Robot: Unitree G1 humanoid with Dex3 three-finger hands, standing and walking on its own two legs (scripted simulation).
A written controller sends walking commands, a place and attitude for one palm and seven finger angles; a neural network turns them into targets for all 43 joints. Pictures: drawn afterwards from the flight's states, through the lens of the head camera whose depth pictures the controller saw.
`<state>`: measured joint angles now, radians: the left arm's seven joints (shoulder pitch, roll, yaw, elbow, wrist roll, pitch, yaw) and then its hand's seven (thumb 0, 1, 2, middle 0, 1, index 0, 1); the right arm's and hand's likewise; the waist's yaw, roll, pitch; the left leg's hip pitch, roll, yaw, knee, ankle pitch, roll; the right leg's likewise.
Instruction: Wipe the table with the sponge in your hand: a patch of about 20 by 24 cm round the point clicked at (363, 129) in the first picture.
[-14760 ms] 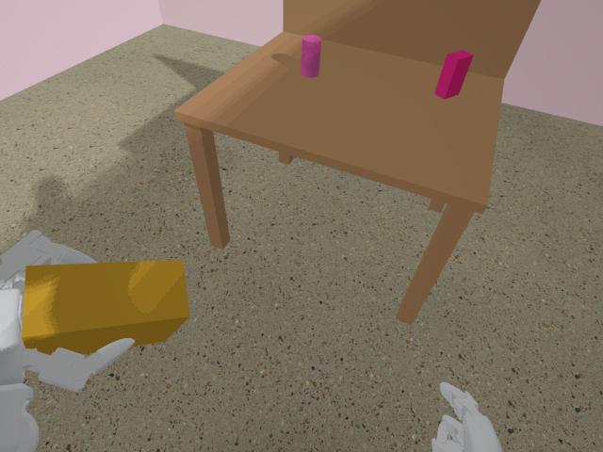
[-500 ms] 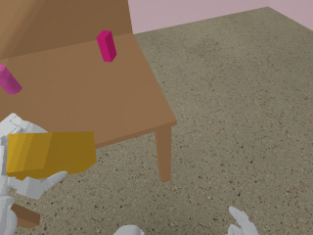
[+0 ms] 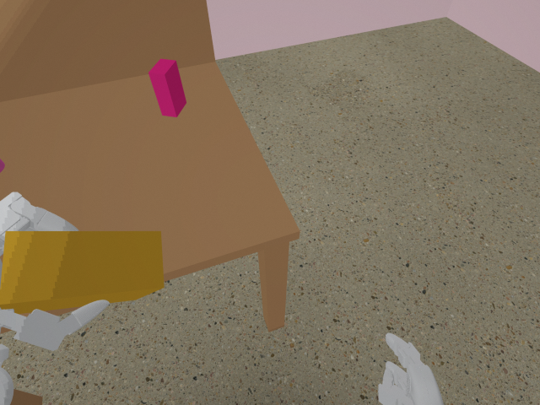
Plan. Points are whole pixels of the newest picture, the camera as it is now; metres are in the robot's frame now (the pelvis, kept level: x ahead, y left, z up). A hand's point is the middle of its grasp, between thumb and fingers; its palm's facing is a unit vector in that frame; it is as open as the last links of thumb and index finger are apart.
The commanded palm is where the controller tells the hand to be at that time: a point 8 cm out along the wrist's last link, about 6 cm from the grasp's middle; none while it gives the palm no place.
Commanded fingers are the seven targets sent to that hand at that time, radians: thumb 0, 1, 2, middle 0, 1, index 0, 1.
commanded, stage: come to a stop and stand still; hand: left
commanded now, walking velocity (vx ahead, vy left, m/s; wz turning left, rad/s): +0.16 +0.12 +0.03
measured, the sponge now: (107, 271) +0.23 +0.19 +0.15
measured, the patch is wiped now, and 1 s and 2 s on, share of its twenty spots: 0.00 0.00 0.00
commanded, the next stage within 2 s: look again from close up in 1.74 s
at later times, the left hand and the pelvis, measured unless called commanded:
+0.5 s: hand (39, 257) +0.23 +0.26 +0.18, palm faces +0.37 -0.83 -0.42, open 10.3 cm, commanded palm +0.17 +0.30 +0.19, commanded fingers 0.00 0.10 1.30 -1.20 -1.60 -1.20 -1.60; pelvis +0.01 +0.02 +0.01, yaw +0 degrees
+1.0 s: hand (5, 245) +0.23 +0.27 +0.21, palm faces +0.41 -0.76 -0.50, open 10.3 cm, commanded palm +0.13 +0.28 +0.19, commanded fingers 0.00 0.10 1.30 -1.20 -1.60 -1.20 -1.60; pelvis -0.03 +0.00 +0.01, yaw -1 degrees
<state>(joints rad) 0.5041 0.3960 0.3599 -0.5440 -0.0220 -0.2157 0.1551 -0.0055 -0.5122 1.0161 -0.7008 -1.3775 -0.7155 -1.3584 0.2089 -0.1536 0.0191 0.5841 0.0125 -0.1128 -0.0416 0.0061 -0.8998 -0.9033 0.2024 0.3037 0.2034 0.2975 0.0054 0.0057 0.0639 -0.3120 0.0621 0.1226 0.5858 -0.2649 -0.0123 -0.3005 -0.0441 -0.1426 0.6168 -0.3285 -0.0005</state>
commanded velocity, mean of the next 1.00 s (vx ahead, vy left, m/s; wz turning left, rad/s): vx -0.03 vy -0.01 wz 0.00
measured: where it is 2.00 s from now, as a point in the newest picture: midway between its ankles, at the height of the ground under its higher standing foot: outside the picture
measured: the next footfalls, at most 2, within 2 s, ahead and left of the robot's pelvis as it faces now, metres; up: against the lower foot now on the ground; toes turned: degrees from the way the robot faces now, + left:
left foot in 0.32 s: +0.07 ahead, +0.12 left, +0.00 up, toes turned -1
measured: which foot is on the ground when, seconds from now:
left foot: down 0.00-0.02, up 0.04-0.30, down 0.32-1.00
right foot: down 0.00-1.00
